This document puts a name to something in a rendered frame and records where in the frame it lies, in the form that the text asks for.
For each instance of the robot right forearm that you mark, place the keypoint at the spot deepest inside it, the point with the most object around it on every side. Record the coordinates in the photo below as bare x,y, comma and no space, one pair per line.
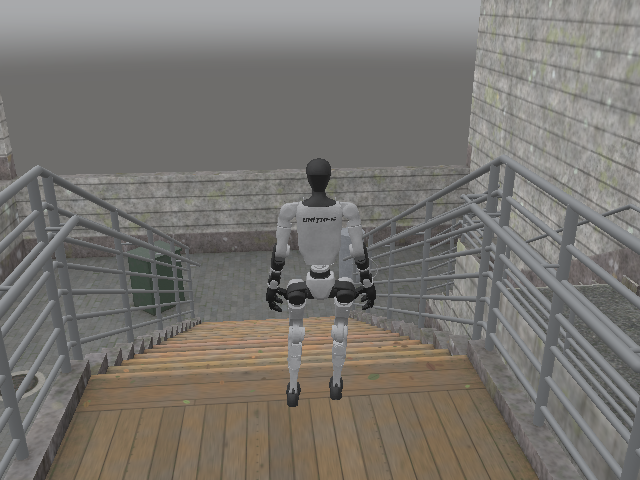
363,268

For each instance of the right robot thigh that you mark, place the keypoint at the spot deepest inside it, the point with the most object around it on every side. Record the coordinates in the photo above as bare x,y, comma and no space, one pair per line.
344,291

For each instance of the robot right foot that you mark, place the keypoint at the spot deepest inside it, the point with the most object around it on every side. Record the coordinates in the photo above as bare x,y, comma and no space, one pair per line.
335,392

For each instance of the robot right upper arm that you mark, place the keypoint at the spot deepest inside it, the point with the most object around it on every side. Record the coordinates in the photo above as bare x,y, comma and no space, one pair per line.
350,211

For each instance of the right robot hand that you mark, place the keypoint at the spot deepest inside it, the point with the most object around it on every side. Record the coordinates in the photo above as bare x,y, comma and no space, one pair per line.
370,295

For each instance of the robot left forearm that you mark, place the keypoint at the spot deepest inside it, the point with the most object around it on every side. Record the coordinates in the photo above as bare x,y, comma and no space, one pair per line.
276,270

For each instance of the robot left upper arm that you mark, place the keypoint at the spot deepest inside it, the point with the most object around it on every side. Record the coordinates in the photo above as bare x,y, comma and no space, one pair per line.
287,212

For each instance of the left robot hand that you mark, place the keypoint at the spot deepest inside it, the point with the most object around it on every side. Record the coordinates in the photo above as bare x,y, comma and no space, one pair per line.
271,297

